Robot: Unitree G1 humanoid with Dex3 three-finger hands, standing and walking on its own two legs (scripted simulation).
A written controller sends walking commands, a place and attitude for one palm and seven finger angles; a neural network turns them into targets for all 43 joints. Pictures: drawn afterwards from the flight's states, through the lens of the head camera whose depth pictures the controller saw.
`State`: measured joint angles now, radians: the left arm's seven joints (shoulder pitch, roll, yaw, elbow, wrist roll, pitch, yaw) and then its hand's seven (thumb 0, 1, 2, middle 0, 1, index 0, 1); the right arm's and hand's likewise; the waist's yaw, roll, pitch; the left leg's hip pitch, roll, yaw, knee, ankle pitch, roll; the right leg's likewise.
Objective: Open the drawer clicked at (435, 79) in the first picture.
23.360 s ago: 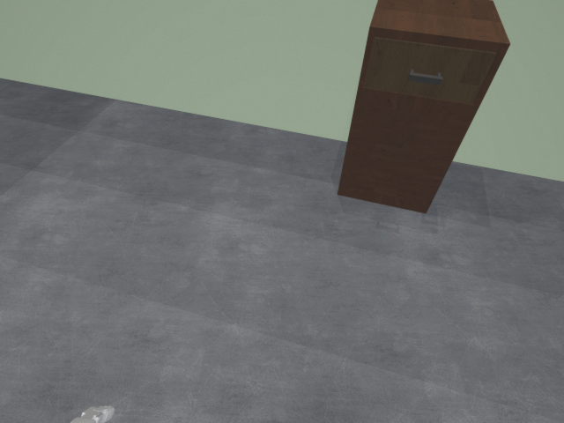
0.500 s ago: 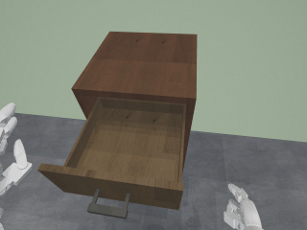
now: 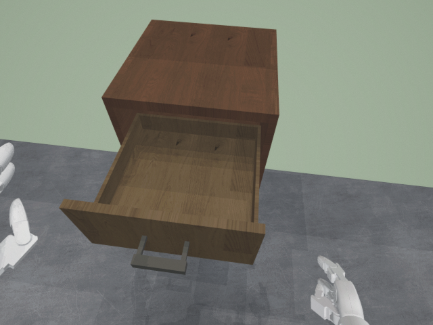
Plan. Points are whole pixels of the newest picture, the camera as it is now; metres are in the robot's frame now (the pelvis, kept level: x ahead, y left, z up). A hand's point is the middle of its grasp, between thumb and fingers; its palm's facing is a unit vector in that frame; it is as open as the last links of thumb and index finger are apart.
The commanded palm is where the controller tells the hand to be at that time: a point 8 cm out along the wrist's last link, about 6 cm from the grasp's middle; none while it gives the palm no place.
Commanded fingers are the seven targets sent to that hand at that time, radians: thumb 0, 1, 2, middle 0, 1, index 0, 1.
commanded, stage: step back with the hand held close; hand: left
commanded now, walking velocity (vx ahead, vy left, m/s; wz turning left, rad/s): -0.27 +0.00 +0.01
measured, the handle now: (162, 253) +0.26 +0.13 -0.07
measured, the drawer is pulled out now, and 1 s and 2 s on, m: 0.29 0.29 0.29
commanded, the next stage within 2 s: stop stepping back and stand still in 0.96 s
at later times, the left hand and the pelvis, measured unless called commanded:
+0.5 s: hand (37, 267) +0.16 +0.21 +0.17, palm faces +0.37 -0.82 -0.44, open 7.5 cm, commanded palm +0.08 +0.27 +0.19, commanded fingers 0.00 0.90 0.90 -0.20 -0.30 -0.20 -0.30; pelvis -0.04 -0.01 -0.01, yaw +1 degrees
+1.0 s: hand out of the picture +0.08 +0.18 +0.17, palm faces +0.29 -0.82 -0.50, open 7.5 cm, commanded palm +0.01 +0.23 +0.19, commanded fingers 0.00 0.90 0.90 -0.20 -0.30 -0.20 -0.30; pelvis -0.13 -0.04 +0.01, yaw -1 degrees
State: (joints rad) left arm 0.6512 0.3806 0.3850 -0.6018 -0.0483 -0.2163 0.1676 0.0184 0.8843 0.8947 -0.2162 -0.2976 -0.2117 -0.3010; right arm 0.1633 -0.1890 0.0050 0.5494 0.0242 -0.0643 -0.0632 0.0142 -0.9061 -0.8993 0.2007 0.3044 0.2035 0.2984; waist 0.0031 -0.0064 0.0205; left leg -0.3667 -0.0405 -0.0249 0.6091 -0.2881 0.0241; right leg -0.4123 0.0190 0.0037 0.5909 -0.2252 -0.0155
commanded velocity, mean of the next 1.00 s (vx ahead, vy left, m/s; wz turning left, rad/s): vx -0.38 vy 0.00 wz -0.01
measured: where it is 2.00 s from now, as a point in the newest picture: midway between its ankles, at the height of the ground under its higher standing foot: outside the picture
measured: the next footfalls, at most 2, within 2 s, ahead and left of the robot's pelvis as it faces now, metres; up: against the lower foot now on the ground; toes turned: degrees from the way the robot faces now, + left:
left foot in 0.62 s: -0.02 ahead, +0.14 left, +0.00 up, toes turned +4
right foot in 0.84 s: -0.12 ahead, -0.13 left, +0.00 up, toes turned -1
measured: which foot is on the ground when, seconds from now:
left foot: down 0.00-0.42, up 0.44-0.60, down 0.62-0.88, up 0.90-1.00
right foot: down 0.00-0.64, up 0.66-0.82, down 0.84-1.00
